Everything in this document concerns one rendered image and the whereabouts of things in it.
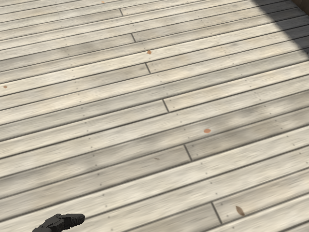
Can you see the robot left hand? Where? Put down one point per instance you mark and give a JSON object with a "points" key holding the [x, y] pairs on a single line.
{"points": [[59, 222]]}

